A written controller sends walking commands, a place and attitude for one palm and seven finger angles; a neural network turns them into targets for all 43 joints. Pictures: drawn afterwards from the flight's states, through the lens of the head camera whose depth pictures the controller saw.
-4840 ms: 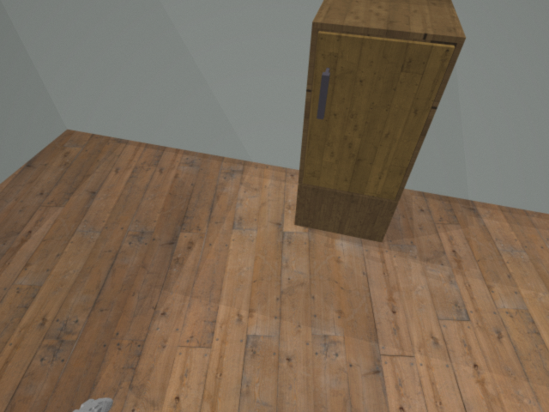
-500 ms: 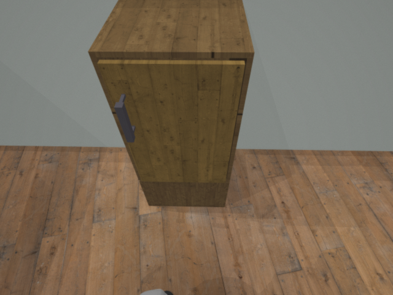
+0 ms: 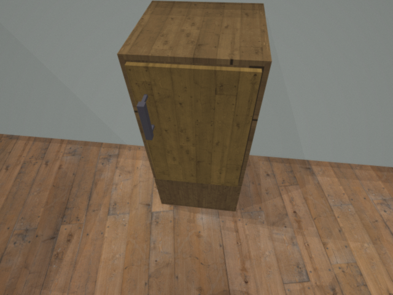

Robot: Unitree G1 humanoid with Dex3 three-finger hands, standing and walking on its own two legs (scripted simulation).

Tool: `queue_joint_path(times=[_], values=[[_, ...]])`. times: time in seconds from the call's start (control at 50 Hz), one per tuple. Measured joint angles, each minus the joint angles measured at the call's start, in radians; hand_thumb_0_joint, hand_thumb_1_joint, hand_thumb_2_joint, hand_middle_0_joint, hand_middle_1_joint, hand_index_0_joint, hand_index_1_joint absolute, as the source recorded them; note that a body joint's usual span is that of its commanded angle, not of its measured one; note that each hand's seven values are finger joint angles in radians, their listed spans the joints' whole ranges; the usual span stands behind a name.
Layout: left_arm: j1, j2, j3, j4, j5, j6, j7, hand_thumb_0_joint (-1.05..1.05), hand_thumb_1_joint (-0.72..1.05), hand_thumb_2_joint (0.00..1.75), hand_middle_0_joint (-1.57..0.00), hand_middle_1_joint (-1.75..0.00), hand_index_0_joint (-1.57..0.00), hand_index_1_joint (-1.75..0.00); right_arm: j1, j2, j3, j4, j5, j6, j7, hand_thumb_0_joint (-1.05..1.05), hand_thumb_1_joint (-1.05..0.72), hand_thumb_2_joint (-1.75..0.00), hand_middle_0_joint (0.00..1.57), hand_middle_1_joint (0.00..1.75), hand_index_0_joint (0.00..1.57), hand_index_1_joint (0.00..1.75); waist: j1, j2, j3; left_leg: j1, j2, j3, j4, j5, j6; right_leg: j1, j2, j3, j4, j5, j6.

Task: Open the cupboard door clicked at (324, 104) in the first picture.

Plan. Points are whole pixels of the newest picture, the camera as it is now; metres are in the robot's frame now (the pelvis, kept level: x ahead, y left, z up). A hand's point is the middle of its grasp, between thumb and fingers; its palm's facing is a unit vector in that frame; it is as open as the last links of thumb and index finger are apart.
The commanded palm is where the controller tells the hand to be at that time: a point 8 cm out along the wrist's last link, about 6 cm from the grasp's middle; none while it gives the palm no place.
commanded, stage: come to a stop and stand still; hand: left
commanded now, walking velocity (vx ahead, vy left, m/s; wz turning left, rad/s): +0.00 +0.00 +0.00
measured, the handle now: (147, 117) +0.61 +0.23 -0.05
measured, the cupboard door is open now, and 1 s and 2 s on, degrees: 0 0 0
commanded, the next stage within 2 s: look again from close up in 0.54 s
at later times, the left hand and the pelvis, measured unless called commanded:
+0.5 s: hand out of the picture +0.02 +0.22 -0.19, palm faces +0.01 -0.99 -0.17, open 7.3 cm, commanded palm none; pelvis +0.01 +0.06 +0.00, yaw -2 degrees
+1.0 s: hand out of the picture +0.01 +0.23 -0.18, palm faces +0.00 -0.98 -0.21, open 7.4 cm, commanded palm none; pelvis -0.01 +0.06 -0.01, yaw -1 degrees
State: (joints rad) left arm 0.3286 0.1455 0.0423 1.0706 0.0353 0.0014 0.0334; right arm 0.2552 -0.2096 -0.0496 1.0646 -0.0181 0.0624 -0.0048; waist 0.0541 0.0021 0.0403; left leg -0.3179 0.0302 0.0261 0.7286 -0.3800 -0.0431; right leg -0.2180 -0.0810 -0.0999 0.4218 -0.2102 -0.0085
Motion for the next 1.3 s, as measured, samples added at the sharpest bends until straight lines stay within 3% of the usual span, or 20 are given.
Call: queue_joint_path(times=[0.08,0.16,0.24,0.36,0.6,0.78,0.96,1.3], values=[[0.016,0.011,0.0,0.029,-0.009,0.021,-0.003,0.01,0.91,0.9,-0.2,-0.3,-0.2,-0.3,-0.03,0.015,0.015,-0.028,0.004,-0.042,-0.004,0.0,-0.91,-0.9,0.2,0.3,0.19,0.29,-0.004,0.011,-0.019,0.112,0.019,0.003,-0.253,0.111,0.022,-0.035,0.01,-0.001,0.083,-0.038,0.033],[0.0,0.041,0.001,0.049,-0.012,0.038,-0.001,0.01,0.91,0.9,-0.2,-0.3,-0.2,-0.3,-0.052,0.058,0.026,-0.021,-0.002,-0.051,-0.021,0.0,-0.93,-0.9,0.2,0.3,0.2,0.29,-0.001,-0.051,-0.031,0.126,-0.018,0.027,-0.249,0.095,0.042,-0.059,-0.003,0.037,0.17,-0.152,0.029],[-0.02,0.041,-0.012,0.05,-0.011,0.026,-0.006,0.01,0.91,0.9,-0.2,-0.3,-0.2,-0.3,-0.065,0.069,0.04,-0.014,-0.001,-0.057,-0.028,0.0,-0.93,-0.9,0.2,0.3,0.2,0.3,-0.002,-0.07,-0.035,0.145,-0.044,0.046,-0.283,0.114,0.054,-0.035,0.005,0.044,0.132,-0.1,0.027],[-0.045,-0.003,-0.038,0.064,-0.016,-0.006,-0.007,0.0,0.91,0.9,-0.2,-0.3,-0.2,-0.3,-0.071,0.045,0.035,0.012,0.01,-0.066,-0.031,-0.01,-0.94,-0.9,0.2,0.3,0.2,0.3,-0.021,-0.01,-0.035,0.165,-0.03,0.044,-0.297,0.111,0.06,0.023,0.027,0.043,0.028,-0.03,0.033],[-0.081,0.02,-0.041,0.076,-0.023,-0.001,0.001,0.01,0.92,0.9,-0.2,-0.3,-0.2,-0.3,0.013,0.062,0.054,0.084,0.007,-0.07,-0.029,0.0,-0.92,-0.9,0.2,0.3,0.2,0.29,-0.045,-0.033,-0.02,0.2,-0.032,0.048,-0.341,0.124,0.067,0.065,0.028,0.045,-0.035,-0.006,0.041],[-0.074,0.012,-0.055,0.055,-0.019,-0.019,0.012,0.01,0.91,0.9,-0.2,-0.3,-0.2,-0.3,0.062,0.069,0.063,0.021,0.002,-0.083,-0.024,0.0,-0.91,-0.9,0.2,0.3,0.2,0.29,-0.072,0.002,0.004,0.126,-0.037,0.044,-0.222,0.077,0.078,-0.001,0.015,0.044,0.073,-0.049,0.044],[-0.047,0.001,-0.052,0.033,-0.019,-0.008,0.005,0.0,0.91,0.9,-0.2,-0.3,-0.2,-0.3,0.076,0.074,0.064,0.013,-0.001,-0.07,-0.024,0.01,-0.92,-0.9,0.2,0.3,0.2,0.29,-0.061,0.015,-0.033,0.138,-0.04,0.047,-0.208,0.078,0.078,0.001,0.011,0.048,0.105,-0.057,0.043],[0.027,-0.025,-0.045,0.03,-0.011,-0.005,-0.005,0.01,0.91,0.9,-0.2,-0.3,-0.2,-0.3,0.087,0.071,0.053,0.02,-0.003,-0.062,-0.015,0.0,-0.91,-0.9,0.2,0.3,0.19,0.29,-0.048,-0.006,-0.039,0.115,-0.017,0.039,-0.238,0.12,0.056,-0.024,0.037,0.04,0.083,-0.026,0.009]])
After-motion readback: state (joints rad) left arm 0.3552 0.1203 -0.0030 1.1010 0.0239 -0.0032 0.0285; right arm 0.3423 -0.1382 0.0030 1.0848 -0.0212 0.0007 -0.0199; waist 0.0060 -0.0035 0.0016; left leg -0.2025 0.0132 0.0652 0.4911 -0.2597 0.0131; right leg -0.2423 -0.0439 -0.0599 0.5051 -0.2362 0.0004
